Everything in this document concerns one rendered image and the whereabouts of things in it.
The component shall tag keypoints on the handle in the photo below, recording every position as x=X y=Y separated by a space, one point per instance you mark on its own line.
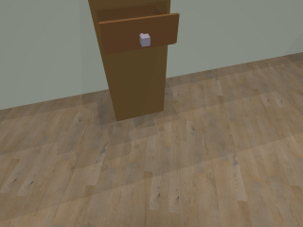
x=145 y=39

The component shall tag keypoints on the drawer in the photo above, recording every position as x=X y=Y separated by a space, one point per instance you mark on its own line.
x=120 y=28

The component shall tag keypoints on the cabinet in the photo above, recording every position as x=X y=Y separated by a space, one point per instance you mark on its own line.
x=136 y=78

